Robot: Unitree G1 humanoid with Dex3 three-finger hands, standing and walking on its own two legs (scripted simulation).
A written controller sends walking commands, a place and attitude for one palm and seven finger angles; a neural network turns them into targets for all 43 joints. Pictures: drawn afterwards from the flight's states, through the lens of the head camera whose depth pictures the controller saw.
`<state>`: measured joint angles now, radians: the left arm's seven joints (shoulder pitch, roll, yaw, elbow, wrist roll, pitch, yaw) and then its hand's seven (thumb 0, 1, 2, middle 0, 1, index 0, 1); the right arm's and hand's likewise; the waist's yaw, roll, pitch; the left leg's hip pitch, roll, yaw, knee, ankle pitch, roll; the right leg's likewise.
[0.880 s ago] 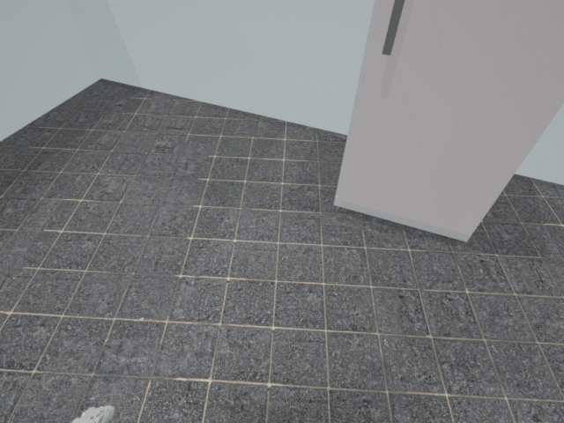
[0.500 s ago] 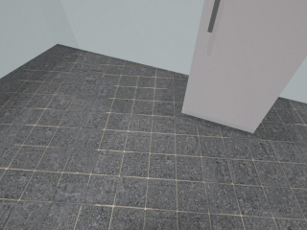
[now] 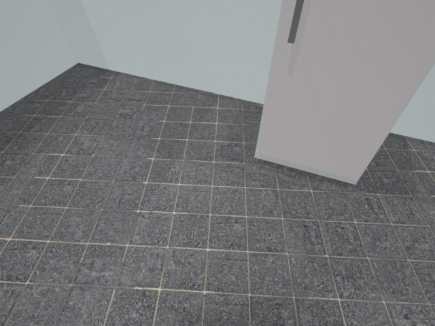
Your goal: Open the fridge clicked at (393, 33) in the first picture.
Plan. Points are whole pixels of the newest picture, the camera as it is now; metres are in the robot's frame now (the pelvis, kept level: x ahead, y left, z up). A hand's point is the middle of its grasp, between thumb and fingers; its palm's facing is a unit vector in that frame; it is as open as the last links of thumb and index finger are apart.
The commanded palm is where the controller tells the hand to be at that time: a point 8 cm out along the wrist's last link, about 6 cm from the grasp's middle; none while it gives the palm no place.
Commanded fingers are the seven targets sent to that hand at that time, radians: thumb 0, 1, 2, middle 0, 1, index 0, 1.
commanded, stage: look at it before walking up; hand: left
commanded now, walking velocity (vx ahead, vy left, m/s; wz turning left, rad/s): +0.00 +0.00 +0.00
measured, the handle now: (300, 1) +1.18 -0.25 +0.17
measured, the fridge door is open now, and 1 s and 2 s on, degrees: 0 0 0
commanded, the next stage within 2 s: walk to a spot facing it in 0.56 s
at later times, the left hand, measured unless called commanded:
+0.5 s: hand out of the picture +0.08 +0.25 -0.16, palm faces -0.03 -0.94 -0.33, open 7.4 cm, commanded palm none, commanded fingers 0.00 0.90 0.90 -0.20 -0.30 -0.20 -0.30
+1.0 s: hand out of the picture +0.09 +0.18 -0.18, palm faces -0.13 -0.96 -0.23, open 7.4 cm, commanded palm none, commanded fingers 0.00 0.90 0.90 -0.20 -0.30 -0.20 -0.30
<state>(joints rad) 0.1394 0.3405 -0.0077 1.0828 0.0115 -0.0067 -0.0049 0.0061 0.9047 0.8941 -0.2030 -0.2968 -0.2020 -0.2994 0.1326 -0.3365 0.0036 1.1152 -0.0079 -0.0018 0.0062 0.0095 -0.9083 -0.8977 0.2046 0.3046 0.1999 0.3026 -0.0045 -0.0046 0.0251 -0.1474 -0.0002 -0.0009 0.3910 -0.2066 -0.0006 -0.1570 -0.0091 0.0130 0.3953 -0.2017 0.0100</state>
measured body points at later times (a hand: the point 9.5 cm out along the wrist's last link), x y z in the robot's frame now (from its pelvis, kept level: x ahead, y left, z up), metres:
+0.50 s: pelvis +0.01 +0.00 +0.00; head +0.01 +0.00 +0.45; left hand +0.08 +0.30 -0.13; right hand +0.08 -0.30 -0.13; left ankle +0.00 +0.12 -0.74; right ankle +0.01 -0.13 -0.74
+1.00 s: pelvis +0.06 -0.03 -0.02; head +0.07 -0.04 +0.43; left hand +0.09 +0.23 -0.16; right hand +0.04 -0.29 -0.18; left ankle +0.01 +0.12 -0.74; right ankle +0.05 -0.13 -0.75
